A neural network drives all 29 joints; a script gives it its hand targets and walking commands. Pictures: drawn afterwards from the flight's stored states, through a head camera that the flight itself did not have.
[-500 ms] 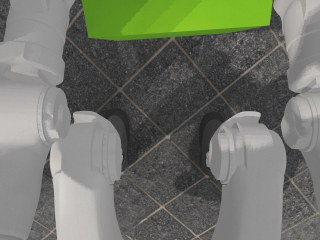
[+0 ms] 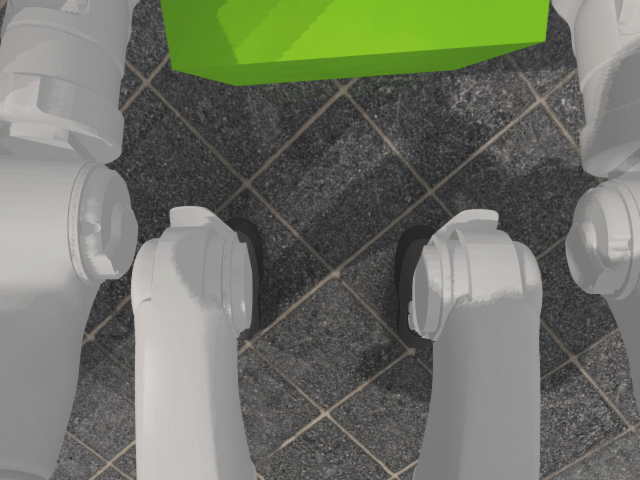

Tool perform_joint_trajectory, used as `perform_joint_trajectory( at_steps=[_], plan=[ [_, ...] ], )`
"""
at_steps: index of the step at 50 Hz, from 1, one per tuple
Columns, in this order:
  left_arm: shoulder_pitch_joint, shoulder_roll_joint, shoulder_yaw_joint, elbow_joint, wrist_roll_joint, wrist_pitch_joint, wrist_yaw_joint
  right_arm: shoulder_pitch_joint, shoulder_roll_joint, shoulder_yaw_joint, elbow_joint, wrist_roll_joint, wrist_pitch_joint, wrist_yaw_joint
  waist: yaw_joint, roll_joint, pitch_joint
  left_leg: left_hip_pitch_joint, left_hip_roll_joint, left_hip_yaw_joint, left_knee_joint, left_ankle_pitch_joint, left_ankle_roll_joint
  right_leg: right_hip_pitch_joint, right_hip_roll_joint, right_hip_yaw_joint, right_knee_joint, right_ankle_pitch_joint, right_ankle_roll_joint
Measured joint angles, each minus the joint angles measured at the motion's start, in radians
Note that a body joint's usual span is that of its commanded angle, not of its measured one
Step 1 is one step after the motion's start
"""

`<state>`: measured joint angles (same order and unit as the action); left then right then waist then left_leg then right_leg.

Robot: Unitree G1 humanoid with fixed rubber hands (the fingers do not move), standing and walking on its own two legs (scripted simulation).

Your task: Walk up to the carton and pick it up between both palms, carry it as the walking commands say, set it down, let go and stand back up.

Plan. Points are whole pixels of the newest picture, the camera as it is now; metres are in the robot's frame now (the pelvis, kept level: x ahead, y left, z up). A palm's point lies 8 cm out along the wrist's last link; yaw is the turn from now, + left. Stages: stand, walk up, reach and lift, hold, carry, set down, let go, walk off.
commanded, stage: reach and lift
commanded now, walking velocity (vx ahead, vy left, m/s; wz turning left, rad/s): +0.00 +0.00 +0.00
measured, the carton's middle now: out of the picture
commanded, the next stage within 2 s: none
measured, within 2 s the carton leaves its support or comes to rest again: neither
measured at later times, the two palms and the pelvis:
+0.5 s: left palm out of the picture +0.56 +0.18 -0.08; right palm out of the picture +0.55 -0.18 -0.08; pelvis -0.02 +0.00 +0.04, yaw +0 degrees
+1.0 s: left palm out of the picture +0.53 +0.18 -0.01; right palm out of the picture +0.53 -0.18 -0.01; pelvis -0.03 +0.00 +0.09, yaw +0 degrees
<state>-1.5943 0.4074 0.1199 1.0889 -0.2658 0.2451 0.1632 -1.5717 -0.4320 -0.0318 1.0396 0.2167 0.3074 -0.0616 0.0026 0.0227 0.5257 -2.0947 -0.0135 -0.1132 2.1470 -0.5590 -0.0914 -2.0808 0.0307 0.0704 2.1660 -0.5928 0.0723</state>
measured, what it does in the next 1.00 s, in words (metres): rises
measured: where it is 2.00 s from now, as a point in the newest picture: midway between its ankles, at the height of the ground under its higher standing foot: (328, 302)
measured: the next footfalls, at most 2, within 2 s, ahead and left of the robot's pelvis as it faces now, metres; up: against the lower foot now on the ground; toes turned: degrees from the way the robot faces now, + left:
none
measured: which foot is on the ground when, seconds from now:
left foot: down 0.00-1.00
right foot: down 0.00-1.00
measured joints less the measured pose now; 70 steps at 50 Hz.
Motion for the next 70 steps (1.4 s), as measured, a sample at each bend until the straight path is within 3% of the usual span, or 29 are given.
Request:
perform_joint_trajectory(
  at_steps=[12, 23, 40, 53, 70],
  plan=[
    [0.020, -0.001, 0.000, -0.048, 0.029, 0.052, 0.002, 0.001, 0.002, -0.014, -0.031, -0.033, 0.052, 0.008, 0.000, 0.000, 0.000, 0.051, 0.000, 0.001, -0.047, 0.021, 0.000, 0.052, 0.000, -0.001, -0.049, 0.022, 0.000],
    [0.034, -0.013, 0.008, -0.086, 0.075, 0.096, 0.001, 0.022, 0.019, -0.087, -0.074, -0.091, 0.099, 0.024, 0.000, 0.000, 0.000, 0.116, 0.000, 0.003, -0.115, 0.050, 0.000, 0.114, 0.000, -0.003, -0.116, 0.054, 0.000],
    [0.065, -0.055, 0.113, -0.180, 0.158, 0.173, -0.008, 0.048, 0.040, -0.153, -0.156, -0.154, 0.171, 0.041, 0.000, 0.000, -0.001, 0.213, 0.000, 0.006, -0.242, 0.101, 0.000, 0.210, 0.000, -0.003, -0.246, 0.108, 0.000],
    [0.142, -0.084, 0.143, -0.272, 0.182, 0.217, -0.011, 0.094, 0.056, -0.160, -0.205, -0.161, 0.204, 0.047, 0.000, 0.000, -0.001, 0.314, 0.000, 0.007, -0.329, 0.111, 0.000, 0.311, 0.000, -0.003, -0.333, 0.119, 0.000],
    [0.206, -0.108, 0.151, -0.293, 0.195, 0.220, -0.012, 0.162, 0.080, -0.169, -0.219, -0.172, 0.199, 0.049, 0.000, 0.000, -0.002, 0.473, 0.000, 0.007, -0.442, 0.129, 0.000, 0.472, 0.000, -0.003, -0.444, 0.132, -0.001]
  ],
)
